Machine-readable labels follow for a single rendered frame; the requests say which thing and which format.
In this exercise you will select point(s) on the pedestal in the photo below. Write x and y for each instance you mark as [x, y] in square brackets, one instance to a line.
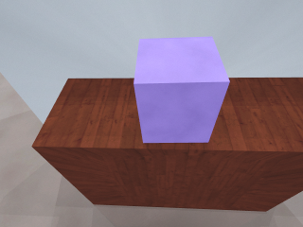
[253, 160]

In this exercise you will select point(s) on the carton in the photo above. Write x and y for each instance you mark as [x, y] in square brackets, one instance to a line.
[179, 85]

